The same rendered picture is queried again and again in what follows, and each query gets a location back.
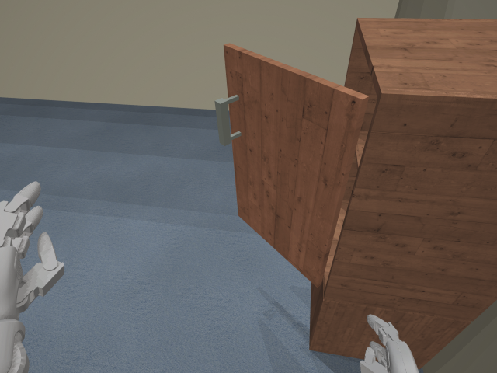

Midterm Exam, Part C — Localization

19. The robot right hand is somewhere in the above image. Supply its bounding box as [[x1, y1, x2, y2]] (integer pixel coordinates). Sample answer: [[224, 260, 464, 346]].
[[360, 314, 419, 373]]

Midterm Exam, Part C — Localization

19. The cupboard door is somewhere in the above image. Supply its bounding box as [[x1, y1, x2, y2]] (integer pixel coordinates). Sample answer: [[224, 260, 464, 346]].
[[224, 43, 369, 288]]

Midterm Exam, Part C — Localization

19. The handle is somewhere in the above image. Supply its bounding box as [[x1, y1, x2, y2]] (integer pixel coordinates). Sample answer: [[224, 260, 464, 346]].
[[214, 95, 242, 146]]

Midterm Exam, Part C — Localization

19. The left robot forearm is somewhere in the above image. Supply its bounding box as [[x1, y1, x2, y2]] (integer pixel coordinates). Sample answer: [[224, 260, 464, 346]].
[[0, 319, 30, 373]]

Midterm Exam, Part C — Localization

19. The robot left hand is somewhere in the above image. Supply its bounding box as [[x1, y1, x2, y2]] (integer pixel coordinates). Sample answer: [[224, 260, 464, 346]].
[[0, 181, 64, 321]]

